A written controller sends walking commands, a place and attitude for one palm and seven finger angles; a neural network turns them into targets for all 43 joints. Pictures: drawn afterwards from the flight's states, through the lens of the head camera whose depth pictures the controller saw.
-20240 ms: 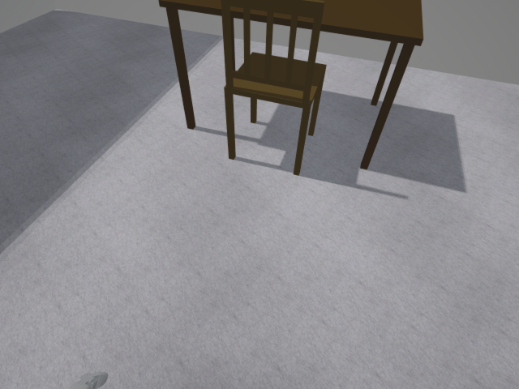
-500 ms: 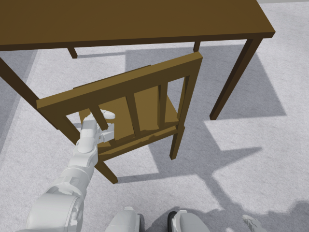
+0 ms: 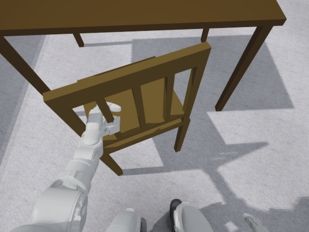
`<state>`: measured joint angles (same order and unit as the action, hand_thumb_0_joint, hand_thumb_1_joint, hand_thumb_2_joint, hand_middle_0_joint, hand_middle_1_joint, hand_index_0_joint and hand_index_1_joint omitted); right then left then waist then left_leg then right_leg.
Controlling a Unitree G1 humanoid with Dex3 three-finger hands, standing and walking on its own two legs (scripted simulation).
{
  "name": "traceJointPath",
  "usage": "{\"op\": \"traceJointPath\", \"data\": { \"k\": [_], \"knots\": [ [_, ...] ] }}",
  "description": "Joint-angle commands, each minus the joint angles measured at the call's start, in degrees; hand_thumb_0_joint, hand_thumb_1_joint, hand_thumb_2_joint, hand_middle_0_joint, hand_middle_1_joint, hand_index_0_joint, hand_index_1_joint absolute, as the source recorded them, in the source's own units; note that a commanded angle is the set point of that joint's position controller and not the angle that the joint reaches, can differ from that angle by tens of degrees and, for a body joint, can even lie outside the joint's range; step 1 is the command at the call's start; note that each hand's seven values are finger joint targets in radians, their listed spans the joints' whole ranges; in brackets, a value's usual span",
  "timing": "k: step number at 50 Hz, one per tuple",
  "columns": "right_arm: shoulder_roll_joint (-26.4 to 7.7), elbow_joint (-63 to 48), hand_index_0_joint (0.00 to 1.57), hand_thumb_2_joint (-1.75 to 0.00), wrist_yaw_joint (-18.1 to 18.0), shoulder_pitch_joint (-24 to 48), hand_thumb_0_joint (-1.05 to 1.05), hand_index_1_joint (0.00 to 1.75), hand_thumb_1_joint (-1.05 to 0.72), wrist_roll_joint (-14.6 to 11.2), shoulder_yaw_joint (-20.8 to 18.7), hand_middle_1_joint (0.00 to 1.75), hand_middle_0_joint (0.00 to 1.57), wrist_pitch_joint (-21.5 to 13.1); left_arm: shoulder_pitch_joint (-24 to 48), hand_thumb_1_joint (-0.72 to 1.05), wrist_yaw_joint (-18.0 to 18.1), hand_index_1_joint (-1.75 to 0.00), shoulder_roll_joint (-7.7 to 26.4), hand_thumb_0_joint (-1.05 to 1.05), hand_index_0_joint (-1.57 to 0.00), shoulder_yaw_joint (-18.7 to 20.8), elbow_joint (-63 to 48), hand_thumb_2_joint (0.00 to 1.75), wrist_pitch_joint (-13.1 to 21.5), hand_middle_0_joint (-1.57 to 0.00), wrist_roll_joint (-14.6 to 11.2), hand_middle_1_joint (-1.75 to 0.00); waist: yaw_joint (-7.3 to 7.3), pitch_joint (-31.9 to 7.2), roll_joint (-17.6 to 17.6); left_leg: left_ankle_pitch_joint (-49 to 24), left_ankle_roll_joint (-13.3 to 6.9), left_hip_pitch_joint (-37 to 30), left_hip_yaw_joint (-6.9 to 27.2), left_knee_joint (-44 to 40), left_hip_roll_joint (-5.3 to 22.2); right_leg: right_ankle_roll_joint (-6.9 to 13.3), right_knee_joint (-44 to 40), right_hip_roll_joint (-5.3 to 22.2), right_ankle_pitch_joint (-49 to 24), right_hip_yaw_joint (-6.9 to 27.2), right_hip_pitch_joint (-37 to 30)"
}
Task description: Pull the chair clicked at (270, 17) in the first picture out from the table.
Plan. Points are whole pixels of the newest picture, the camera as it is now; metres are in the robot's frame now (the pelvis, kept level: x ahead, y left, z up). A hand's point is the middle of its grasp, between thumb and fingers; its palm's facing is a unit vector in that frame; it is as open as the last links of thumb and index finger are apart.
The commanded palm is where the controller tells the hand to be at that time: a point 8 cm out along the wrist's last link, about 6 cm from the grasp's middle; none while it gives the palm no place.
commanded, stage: step backward, pulling the chair out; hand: left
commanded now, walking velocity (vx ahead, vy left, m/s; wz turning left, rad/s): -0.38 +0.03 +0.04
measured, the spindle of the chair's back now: (139, 109) +0.46 +0.04 -0.08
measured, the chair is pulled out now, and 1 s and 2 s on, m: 0.19 0.25 0.27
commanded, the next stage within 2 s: none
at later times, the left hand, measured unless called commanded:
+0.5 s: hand (111, 140) +0.35 +0.12 -0.05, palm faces -0.03 -0.98 -0.17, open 5.4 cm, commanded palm +0.36 +0.17 -0.04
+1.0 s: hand (110, 144) +0.34 +0.12 -0.05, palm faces +0.00 -0.98 -0.18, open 5.4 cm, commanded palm +0.35 +0.17 -0.04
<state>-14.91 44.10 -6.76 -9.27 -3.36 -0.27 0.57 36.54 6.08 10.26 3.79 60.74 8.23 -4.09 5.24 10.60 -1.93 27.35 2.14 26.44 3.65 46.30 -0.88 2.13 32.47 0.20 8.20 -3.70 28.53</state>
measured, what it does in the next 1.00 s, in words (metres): steps on the spot: left foot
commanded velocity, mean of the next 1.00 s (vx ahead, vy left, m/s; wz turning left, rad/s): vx -0.38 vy -0.01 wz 0.02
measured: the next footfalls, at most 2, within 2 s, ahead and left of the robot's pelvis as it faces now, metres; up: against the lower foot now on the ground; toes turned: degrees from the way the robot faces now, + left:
left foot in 0.06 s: -0.05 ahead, +0.15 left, +0.00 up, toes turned +6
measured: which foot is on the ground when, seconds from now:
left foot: up 0.00-0.04, down 0.06-1.00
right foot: down 0.00-1.00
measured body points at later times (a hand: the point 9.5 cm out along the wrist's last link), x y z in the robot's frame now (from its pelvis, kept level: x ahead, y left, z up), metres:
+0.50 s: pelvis -0.03 +0.01 +0.00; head +0.06 +0.00 +0.44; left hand +0.35 +0.17 -0.04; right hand +0.05 -0.26 -0.14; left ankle -0.03 +0.14 -0.72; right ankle +0.09 -0.10 -0.72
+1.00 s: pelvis -0.04 +0.00 +0.00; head +0.05 -0.01 +0.44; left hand +0.33 +0.17 -0.04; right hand +0.03 -0.27 -0.14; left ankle -0.05 +0.14 -0.72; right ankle +0.08 -0.10 -0.72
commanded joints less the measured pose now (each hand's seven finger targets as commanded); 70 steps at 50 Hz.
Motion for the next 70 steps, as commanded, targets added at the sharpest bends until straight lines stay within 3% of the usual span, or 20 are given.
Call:
{"op": "traceJointPath", "data": {
  "k": [1, 4, 7, 14, 17, 21, 25, 29, 32, 36, 39, 41, 44, 48, 53, 55, 60, 63, 65, 70],
  "knots": [
    [-8.0, -4.2, 0.20, -0.90, -1.1, -4.2, 0.00, 0.30, -0.90, 0.5, -1.9, 0.30, 0.20, -1.7, 16.7, 0.90, 0.2, -1.45, 10.7, 0.00, -0.50, -0.2, -12.5, 0.90, 2.1, -0.50, 0.2, -1.45, -1.80, -32.9, 6.1, -12.9, -0.7, -8.3, 2.0, -15.8, 4.7, 0.8, -2.4, 13.6, -22.9, 8.2, -23.4],
    [-9.1, -5.5, 0.20, -0.90, -1.0, -4.7, 0.00, 0.30, -0.90, 0.6, -3.3, 0.30, 0.20, -0.6, 17.5, 0.90, -0.2, -1.45, 7.4, 0.00, -0.50, -1.9, -14.3, 0.90, 2.3, -0.50, -0.4, -1.45, -3.02, -32.3, -4.0, -37.3, -5.3, -11.7, 8.5, -18.7, 13.3, -3.7, 2.7, 3.2, -9.0, 4.3, -19.0],
    [-7.5, -6.4, 0.20, -0.90, -0.6, -3.6, 0.00, 0.30, -0.90, 1.3, -2.8, 0.30, 0.20, -0.2, 20.6, 0.90, -0.9, -1.45, 5.8, 0.00, -0.50, -3.8, -16.7, 0.90, 3.3, -0.50, 0.6, -1.45, -2.91, -31.6, -7.8, -34.0, -4.5, -8.2, 5.9, -19.3, 13.0, -2.7, 4.6, 3.6, -4.4, 4.4, -20.5],
    [-7.3, -5.1, 0.20, -0.90, -1.1, -6.3, 0.00, 0.30, -0.90, -0.4, -3.4, 0.30, 0.20, -0.9, 17.2, 0.90, 0.1, -1.45, 11.3, 0.00, -0.50, -1.1, -11.9, 0.90, 3.5, -0.50, 0.1, -1.45, -2.99, -30.9, 9.5, -3.3, 0.0, -7.6, -2.1, -5.4, 2.5, 2.5, -12.0, 16.3, -6.0, 15.0, -17.5],
    [-7.1, -4.2, 0.20, -0.90, -1.0, -5.7, 0.00, 0.30, -0.90, -0.4, -2.8, 0.30, 0.20, -1.9, 16.5, 0.90, 0.2, -1.45, 10.7, 0.00, -0.50, -1.1, -9.7, 0.90, 3.5, -0.50, 0.7, -1.45, -3.55, -31.5, 10.0, 1.4, -0.2, -8.0, -1.3, -2.6, 2.0, 3.2, -13.7, 18.1, -4.6, 13.9, -18.0],
    [-9.0, -4.6, 0.20, -0.90, -1.5, -5.3, 0.00, 0.30, -0.90, 0.3, -2.7, 0.30, 0.20, -2.2, 18.1, 0.90, 0.0, -1.45, 8.5, 0.00, -0.50, -1.9, -11.1, 0.90, 4.3, -0.50, 0.7, -1.45, -2.68, -31.2, -1.4, -22.8, -3.5, -10.1, 5.4, -20.3, 10.1, -3.3, -1.0, 5.9, -5.7, 4.0, -16.4],
    [-7.3, -5.6, 0.20, -0.90, -0.7, -4.1, 0.00, 0.30, -0.90, 1.2, -2.3, 0.30, 0.20, -2.1, 20.9, 0.90, -0.4, -1.45, 6.5, 0.00, -0.50, -3.1, -13.0, 0.90, 4.7, -0.50, 0.8, -1.45, -4.03, -26.9, -10.4, -29.6, -5.8, -5.5, 6.3, -22.1, 15.4, -2.7, 7.9, 2.8, 5.7, 3.4, -16.0],
    [-7.6, -4.7, 0.20, -0.90, -0.9, -6.8, 0.00, 0.30, -0.90, 0.6, -3.5, 0.30, 0.20, -2.3, 20.0, 0.90, -0.3, -1.45, 9.1, 0.00, -0.50, -1.4, -11.9, 0.90, 4.8, -0.50, 1.0, -1.45, -2.64, -31.3, 0.9, -34.3, -1.5, -9.5, 0.7, -11.2, 10.8, -0.4, 0.9, 8.3, -22.3, 7.8, -19.9],
    [-7.2, -4.1, 0.20, -0.90, -1.0, -6.5, 0.00, 0.30, -0.90, -0.3, -3.3, 0.30, 0.20, -2.6, 18.0, 0.90, -0.1, -1.45, 10.8, 0.00, -0.50, -1.1, -10.8, 0.90, 4.9, -0.50, 0.1, -1.45, -3.61, -29.0, 8.5, -4.3, -0.3, -6.1, -1.5, -7.6, 4.8, 2.1, -9.3, 15.2, -2.1, 14.4, -15.2],
    [-7.1, -3.3, 0.20, -0.90, -0.7, -6.7, 0.00, 0.30, -0.90, -0.4, -2.7, 0.30, 0.20, -3.6, 16.2, 0.90, 0.5, -1.45, 11.3, 0.00, -0.50, -0.6, -8.4, 0.90, 4.2, -0.50, 0.8, -1.45, -4.02, -31.4, 10.3, 2.5, -0.3, -7.4, -1.2, -0.7, 2.2, 3.4, -14.0, 19.3, -2.4, 15.3, -17.6],
    [-7.9, -2.4, 0.20, -0.90, -1.0, -7.3, 0.00, 0.30, -0.90, -0.2, -2.1, 0.30, 0.20, -3.6, 17.0, 0.90, 0.5, -1.45, 10.9, 0.00, -0.50, -0.5, -8.9, 0.90, 3.7, -0.50, 0.5, -1.45, -2.66, -32.6, 6.5, -7.5, -1.1, -11.0, -0.3, -15.6, 5.0, 0.8, -7.4, 15.4, -9.7, 9.6, -19.4],
    [-9.4, -4.2, 0.20, -0.90, -1.3, -6.2, 0.00, 0.30, -0.90, 0.1, -2.9, 0.30, 0.20, -3.2, 18.5, 0.90, 0.3, -1.45, 8.9, 0.00, -0.50, -1.5, -11.1, 0.90, 4.2, -0.50, 0.5, -1.45, -3.00, -32.0, -1.4, -22.8, -3.6, -10.1, 5.2, -19.7, 10.6, -2.9, -1.0, 7.6, -7.4, 5.1, -18.3],
    [-8.0, -5.5, 0.20, -0.90, -0.7, -5.3, 0.00, 0.30, -0.90, 0.6, -2.7, 0.30, 0.20, -2.9, 21.3, 0.90, -0.1, -1.45, 6.8, 0.00, -0.50, -3.2, -13.6, 0.90, 4.3, -0.50, 0.4, -1.45, -3.88, -29.0, -10.0, -27.6, -5.3, -7.1, 5.2, -22.2, 15.3, -2.9, 6.2, 4.4, 1.3, 3.8, -18.2],
    [-8.1, -5.2, 0.20, -0.90, -1.0, -6.9, 0.00, 0.30, -0.90, 0.8, -3.5, 0.30, 0.20, -2.7, 20.5, 0.90, 0.1, -1.45, 8.9, 0.00, -0.50, -0.8, -12.8, 0.90, 4.4, -0.50, 0.7, -1.45, -3.25, -30.1, -1.1, -35.5, -2.9, -10.0, 2.4, -15.3, 14.0, -1.4, 3.4, 6.3, -14.7, 5.5, -19.9],
    [-7.8, -3.6, 0.20, -0.90, -1.1, -8.5, 0.00, 0.30, -0.90, -0.6, -3.7, 0.30, 0.20, -2.9, 15.9, 0.90, 0.5, -1.45, 11.8, 0.00, -0.50, -0.6, -9.2, 0.90, 4.0, -0.50, -0.4, -1.45, -3.65, -29.9, 10.9, 1.7, 0.4, -8.2, -3.4, -3.0, 3.2, 3.6, -12.6, 19.0, -6.9, 17.6, -16.5],
    [-7.6, -3.5, 0.20, -0.90, -0.8, -7.5, 0.00, 0.30, -0.90, -0.6, -3.2, 0.30, 0.20, -3.2, 16.4, 0.90, 0.5, -1.45, 11.8, 0.00, -0.50, -0.7, -8.7, 0.90, 3.3, -0.50, 0.4, -1.45, -4.44, -30.4, 11.5, 5.2, -0.1, -6.7, -1.5, 2.2, 2.3, 3.8, -14.7, 21.0, -4.5, 17.7, -17.7],
    [-7.9, -2.8, 0.20, -0.90, -1.0, -7.6, 0.00, 0.30, -0.90, -0.5, -2.0, 0.30, 0.20, -3.0, 18.5, 0.90, 0.4, -1.45, 9.7, 0.00, -0.50, -1.7, -10.5, 0.90, 2.4, -0.50, 0.1, -1.45, -2.46, -33.1, 7.4, -7.9, -0.8, -11.6, -1.6, -17.7, 5.3, 0.6, -6.4, 16.9, -14.0, 10.0, -21.8],
    [-9.3, -4.8, 0.20, -0.90, -1.4, -6.5, 0.00, 0.30, -0.90, -0.1, -3.3, 0.30, 0.20, -2.5, 20.5, 0.90, 0.2, -1.45, 7.8, 0.00, -0.50, -2.6, -13.4, 0.90, 3.0, -0.50, -0.4, -1.45, -3.19, -32.0, -4.8, -24.9, -4.3, -11.9, 2.8, -22.0, 13.8, -3.3, 2.1, 7.3, -8.5, 4.1, -20.2],
    [-7.8, -6.4, 0.20, -0.90, -0.8, -5.2, 0.00, 0.30, -0.90, 0.6, -2.6, 0.30, 0.20, -2.0, 22.8, 0.90, -0.1, -1.45, 5.3, 0.00, -0.50, -4.1, -15.5, 0.90, 3.2, -0.50, 0.3, -1.45, -3.73, -29.2, -9.2, -26.4, -4.5, -7.6, 2.4, -22.5, 15.5, -2.8, 7.0, 5.8, -2.0, 3.4, -19.8],
    [-7.9, -5.6, 0.20, -0.90, -1.1, -7.7, 0.00, 0.30, -0.90, 0.5, -3.4, 0.30, 0.20, -1.2, 21.5, 0.90, 0.1, -1.45, 6.7, 0.00, -0.50, -3.2, -14.2, 0.90, 3.4, -0.50, 0.5, -1.45, -2.76, -30.5, 3.2, -27.8, -0.6, -9.6, -1.2, -12.5, 11.9, 0.8, 2.0, 11.3, -23.5, 8.7, -21.1]
  ]
}}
